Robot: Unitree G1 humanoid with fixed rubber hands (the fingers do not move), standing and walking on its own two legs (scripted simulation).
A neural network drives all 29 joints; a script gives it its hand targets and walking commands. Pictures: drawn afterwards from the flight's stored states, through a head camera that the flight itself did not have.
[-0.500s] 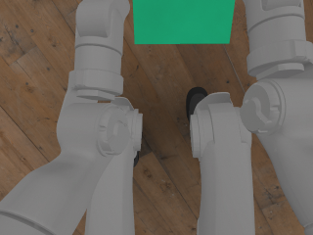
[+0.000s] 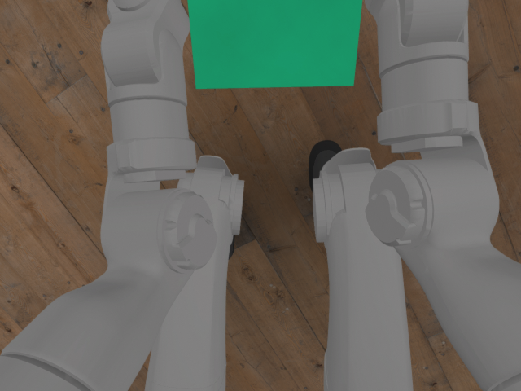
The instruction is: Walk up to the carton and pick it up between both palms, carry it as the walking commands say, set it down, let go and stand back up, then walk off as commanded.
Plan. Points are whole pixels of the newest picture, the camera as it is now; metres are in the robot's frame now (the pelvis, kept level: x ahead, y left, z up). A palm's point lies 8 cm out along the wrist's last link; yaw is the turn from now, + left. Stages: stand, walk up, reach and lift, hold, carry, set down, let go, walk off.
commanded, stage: reach and lift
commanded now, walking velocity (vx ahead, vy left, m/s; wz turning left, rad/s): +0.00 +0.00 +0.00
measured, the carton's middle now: out of the picture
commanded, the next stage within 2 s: none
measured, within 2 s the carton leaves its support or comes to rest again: neither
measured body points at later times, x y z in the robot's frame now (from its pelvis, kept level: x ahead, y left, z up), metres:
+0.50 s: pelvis -0.01 +0.00 +0.04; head +0.34 -0.05 +0.31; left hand +0.53 +0.09 -0.06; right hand +0.54 -0.15 -0.08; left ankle +0.09 +0.14 -0.41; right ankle +0.16 -0.11 -0.41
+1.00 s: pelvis -0.01 +0.00 +0.10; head +0.31 -0.05 +0.39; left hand +0.51 +0.09 +0.01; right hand +0.52 -0.14 -0.01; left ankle +0.09 +0.14 -0.41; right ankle +0.16 -0.11 -0.41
